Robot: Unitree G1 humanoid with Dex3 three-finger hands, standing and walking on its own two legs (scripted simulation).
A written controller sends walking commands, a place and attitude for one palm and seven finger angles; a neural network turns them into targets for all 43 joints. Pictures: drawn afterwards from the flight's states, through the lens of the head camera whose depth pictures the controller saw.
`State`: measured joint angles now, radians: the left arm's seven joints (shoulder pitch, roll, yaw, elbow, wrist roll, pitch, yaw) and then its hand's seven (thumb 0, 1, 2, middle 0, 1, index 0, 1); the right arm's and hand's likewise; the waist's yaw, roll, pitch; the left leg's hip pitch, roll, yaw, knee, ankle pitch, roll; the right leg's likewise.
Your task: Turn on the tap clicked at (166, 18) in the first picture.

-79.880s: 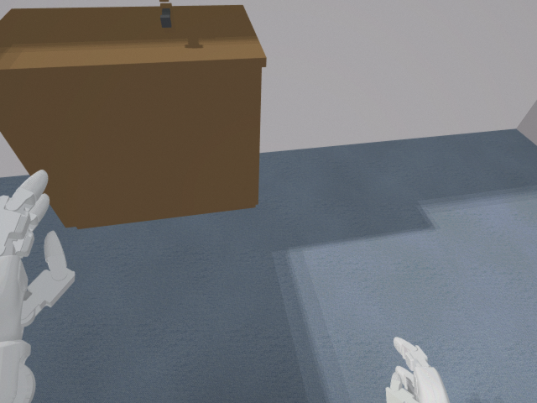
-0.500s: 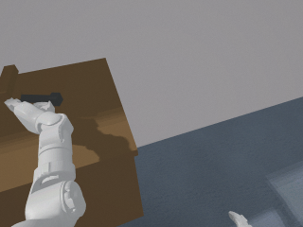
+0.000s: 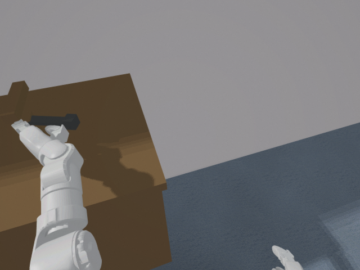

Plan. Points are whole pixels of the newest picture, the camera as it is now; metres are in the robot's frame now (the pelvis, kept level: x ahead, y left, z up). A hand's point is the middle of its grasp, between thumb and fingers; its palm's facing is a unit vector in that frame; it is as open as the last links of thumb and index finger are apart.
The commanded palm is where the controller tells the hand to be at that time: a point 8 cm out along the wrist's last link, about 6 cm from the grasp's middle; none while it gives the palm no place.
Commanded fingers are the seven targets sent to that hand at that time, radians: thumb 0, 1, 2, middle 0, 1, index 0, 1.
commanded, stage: draw the hand back beside the body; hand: left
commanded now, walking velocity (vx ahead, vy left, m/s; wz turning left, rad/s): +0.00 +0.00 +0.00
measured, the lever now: (71, 121) +0.42 +0.29 +0.12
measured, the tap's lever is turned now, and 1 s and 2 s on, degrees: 67 67 67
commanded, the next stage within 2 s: step back with the hand held close in 1.36 s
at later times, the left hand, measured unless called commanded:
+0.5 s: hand (42, 139) +0.31 +0.28 +0.18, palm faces +0.43 -0.87 -0.22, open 7.6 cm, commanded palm +0.27 +0.32 +0.19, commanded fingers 0.00 0.90 0.90 -0.18 -0.25 -0.18 -0.25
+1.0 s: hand (22, 165) +0.25 +0.28 +0.19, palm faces +0.41 -0.86 -0.31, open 7.4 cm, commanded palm +0.20 +0.32 +0.19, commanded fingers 0.00 0.90 0.90 -0.20 -0.30 -0.20 -0.30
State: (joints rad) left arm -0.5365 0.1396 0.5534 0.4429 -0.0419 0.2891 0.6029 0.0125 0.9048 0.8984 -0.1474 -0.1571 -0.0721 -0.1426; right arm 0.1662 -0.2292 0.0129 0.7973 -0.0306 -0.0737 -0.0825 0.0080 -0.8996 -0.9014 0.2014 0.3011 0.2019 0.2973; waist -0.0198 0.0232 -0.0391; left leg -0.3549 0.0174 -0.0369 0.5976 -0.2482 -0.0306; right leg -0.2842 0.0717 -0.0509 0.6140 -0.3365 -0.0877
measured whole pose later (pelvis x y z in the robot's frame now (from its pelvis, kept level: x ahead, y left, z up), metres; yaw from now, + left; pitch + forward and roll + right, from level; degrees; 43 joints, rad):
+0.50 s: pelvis +0.03 +0.04 +0.02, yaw +0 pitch -3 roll +0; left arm 0.05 0.31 0.22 -0.12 -0.10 -0.03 0.19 0.02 0.90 0.90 -0.17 -0.22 -0.18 -0.21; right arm 0.19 -0.26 0.02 0.72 0.00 -0.16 -0.05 0.01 -0.90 -0.90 0.20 0.30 0.20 0.30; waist 0.04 0.05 0.03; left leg -0.15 -0.02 -0.01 0.42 -0.21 0.01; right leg -0.08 0.03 -0.02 0.41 -0.28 -0.04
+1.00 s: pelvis +0.03 +0.04 +0.02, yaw -1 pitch -6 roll +0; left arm 0.33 0.32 0.26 -0.34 -0.09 -0.06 0.12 0.01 0.90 0.90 -0.20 -0.30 -0.21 -0.29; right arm 0.15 -0.24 0.01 0.67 -0.01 -0.02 -0.05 0.01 -0.90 -0.90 0.20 0.30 0.20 0.30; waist 0.06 0.07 0.04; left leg -0.08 -0.01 0.00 0.39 -0.20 0.02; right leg 0.01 0.04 0.00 0.35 -0.25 -0.03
